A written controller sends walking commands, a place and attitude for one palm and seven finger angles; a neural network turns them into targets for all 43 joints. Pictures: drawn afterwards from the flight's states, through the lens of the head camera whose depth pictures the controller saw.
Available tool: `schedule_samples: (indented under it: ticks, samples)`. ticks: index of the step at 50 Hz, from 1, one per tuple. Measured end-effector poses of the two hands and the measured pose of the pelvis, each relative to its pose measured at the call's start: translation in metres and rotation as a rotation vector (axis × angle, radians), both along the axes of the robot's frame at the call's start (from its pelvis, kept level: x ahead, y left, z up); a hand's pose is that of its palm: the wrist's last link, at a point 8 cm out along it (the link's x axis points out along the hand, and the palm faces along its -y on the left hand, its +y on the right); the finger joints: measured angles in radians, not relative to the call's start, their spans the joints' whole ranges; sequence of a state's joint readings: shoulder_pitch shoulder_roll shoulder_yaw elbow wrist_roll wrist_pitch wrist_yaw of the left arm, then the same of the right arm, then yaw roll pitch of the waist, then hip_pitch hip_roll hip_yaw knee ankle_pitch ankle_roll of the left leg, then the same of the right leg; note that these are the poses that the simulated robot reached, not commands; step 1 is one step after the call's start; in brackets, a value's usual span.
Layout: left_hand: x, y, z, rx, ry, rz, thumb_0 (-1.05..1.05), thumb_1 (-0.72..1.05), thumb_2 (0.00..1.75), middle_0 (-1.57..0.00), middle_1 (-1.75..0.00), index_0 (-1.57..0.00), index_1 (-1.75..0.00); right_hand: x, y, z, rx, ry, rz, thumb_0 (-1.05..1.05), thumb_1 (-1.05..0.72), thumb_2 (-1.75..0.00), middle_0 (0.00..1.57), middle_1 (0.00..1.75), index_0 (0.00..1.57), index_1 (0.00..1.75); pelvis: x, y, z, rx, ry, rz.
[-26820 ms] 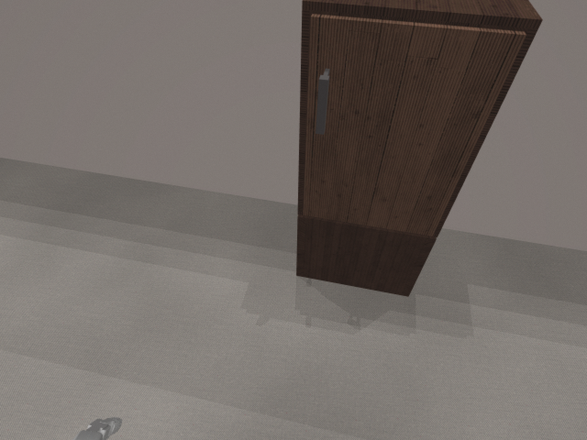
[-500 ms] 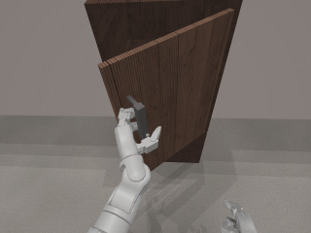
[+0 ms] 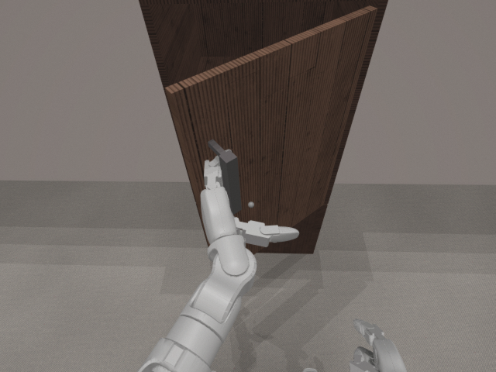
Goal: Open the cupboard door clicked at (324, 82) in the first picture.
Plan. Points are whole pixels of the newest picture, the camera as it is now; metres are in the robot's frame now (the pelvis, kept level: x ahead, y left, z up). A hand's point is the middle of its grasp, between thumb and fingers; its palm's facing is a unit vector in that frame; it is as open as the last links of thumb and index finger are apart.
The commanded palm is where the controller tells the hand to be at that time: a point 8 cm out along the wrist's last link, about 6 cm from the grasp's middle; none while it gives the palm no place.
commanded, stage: slide the hand sideways off the handle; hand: left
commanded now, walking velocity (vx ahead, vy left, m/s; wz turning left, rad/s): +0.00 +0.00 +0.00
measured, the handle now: (224, 178) +0.41 +0.06 +0.09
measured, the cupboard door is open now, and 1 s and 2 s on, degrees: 39 44 44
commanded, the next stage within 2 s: draw the hand back to the body in 1.30 s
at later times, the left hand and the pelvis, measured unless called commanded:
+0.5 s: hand (250, 230) +0.31 +0.01 +0.09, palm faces -0.08 -1.00 +0.01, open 16.3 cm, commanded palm +0.28 +0.07 +0.08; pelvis +0.00 +0.01 +0.01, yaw -1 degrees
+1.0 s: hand (220, 254) +0.27 +0.05 +0.09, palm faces -0.05 -1.00 -0.02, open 16.2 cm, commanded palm +0.23 +0.11 +0.08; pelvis +0.02 +0.00 +0.01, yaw -1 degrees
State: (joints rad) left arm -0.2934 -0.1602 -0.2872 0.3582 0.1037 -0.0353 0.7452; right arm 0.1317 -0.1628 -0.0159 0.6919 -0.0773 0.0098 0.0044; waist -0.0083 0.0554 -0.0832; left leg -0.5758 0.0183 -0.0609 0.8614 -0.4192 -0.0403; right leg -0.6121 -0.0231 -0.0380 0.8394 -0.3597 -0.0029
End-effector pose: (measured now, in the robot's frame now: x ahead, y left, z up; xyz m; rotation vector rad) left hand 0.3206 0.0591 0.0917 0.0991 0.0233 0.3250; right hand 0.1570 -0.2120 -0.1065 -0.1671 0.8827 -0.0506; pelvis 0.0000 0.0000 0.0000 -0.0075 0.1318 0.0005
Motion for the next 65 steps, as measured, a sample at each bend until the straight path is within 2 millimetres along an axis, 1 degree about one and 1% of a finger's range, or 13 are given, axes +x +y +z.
schedule_samples:
  ticks: [2,7,9,14,17,22,28,34,42,50,58,65]
  samples:
    - [0.000,0.000,0.000,-0.003,0.001,-0.002,-0.01,-0.49,0.31,-0.26,-0.62,-0.24,-0.63,0.002,0.002,0.000,0.002,-0.003,0.006,0.01,-0.91,-0.90,0.20,0.30,0.20,0.30,0.000,0.000,0.000,0.000,0.001,0.001]
    - [-0.001,0.003,0.000,0.001,0.004,-0.014,-0.01,-0.49,0.30,-0.33,-0.53,-0.27,-0.59,0.008,0.005,0.000,0.005,-0.005,0.021,0.01,-0.91,-0.90,0.20,0.30,0.20,0.30,-0.001,0.000,0.000,0.003,0.000,0.003]
    - [-0.003,0.007,-0.001,0.005,-0.009,-0.104,-0.01,-0.49,0.30,-0.31,-0.49,-0.23,-0.55,0.007,0.005,0.003,0.000,-0.009,0.021,0.01,-0.91,-0.90,0.20,0.30,0.20,0.30,-0.001,-0.001,0.000,0.008,-0.004,0.006]
    - [-0.014,0.013,-0.002,0.007,-0.032,-0.399,-0.01,-0.49,0.30,-0.24,-0.39,-0.13,-0.43,0.000,0.000,0.010,-0.011,-0.054,0.003,0.01,-0.91,-0.90,0.20,0.30,0.20,0.30,0.000,0.001,0.002,0.008,-0.033,0.012]
    - [-0.019,0.010,-0.003,-0.049,-0.029,-0.478,-0.01,-0.50,0.30,-0.20,-0.36,-0.11,-0.37,-0.004,-0.003,0.014,-0.011,-0.085,-0.019,0.01,-0.91,-0.90,0.20,0.30,0.20,0.30,0.000,0.004,0.004,0.007,-0.051,0.005]
    - [-0.024,0.009,-0.002,-0.128,-0.028,-0.435,-0.01,-0.50,0.30,-0.17,-0.32,-0.13,-0.33,-0.009,-0.005,0.021,-0.007,-0.109,-0.033,0.01,-0.91,-0.90,0.20,0.30,0.20,0.30,0.002,0.006,0.007,0.015,-0.058,-0.017]
    - [-0.036,0.016,-0.002,-0.084,-0.057,-0.396,-0.01,-0.50,0.30,-0.15,-0.31,-0.15,-0.31,-0.008,-0.003,0.026,0.000,-0.116,-0.024,0.01,-0.91,-0.90,0.20,0.30,0.20,0.30,0.005,0.005,0.008,0.017,-0.056,-0.028]
    - [-0.044,0.028,-0.005,-0.061,-0.037,-0.411,-0.01,-0.50,0.30,-0.17,-0.31,-0.15,-0.30,0.003,-0.001,0.027,-0.002,-0.127,-0.014,0.01,-0.91,-0.90,0.20,0.30,0.20,0.30,0.008,0.004,0.008,0.014,-0.059,-0.026]
    - [-0.056,0.040,-0.003,-0.096,-0.030,-0.391,-0.01,-0.50,0.30,-0.17,-0.31,-0.17,-0.31,0.024,0.002,0.033,0.002,-0.175,0.005,0.01,-0.91,-0.90,0.20,0.30,0.20,0.30,0.017,0.003,0.008,0.014,-0.051,-0.021]
    - [-0.068,0.051,-0.005,-0.079,-0.017,-0.380,-0.01,-0.50,0.30,-0.18,-0.31,-0.17,-0.31,0.043,0.004,0.036,0.002,-0.211,0.034,0.01,-0.91,-0.90,0.20,0.30,0.20,0.30,0.024,0.000,0.005,0.014,-0.042,-0.013]
    - [-0.090,0.068,-0.004,-0.080,-0.009,-0.338,-0.01,-0.50,0.30,-0.16,-0.31,-0.16,-0.30,0.051,0.003,0.036,0.004,-0.235,0.051,0.01,-0.91,-0.90,0.20,0.30,0.20,0.30,0.029,-0.003,0.002,0.013,-0.033,-0.003]
    - [-0.105,0.080,-0.008,-0.066,0.001,-0.351,-0.01,-0.50,0.30,-0.15,-0.30,-0.15,-0.30,0.050,-0.001,0.033,-0.009,-0.254,0.055,0.01,-0.91,-0.90,0.20,0.30,0.20,0.30,0.026,-0.005,-0.003,0.010,-0.024,0.003]
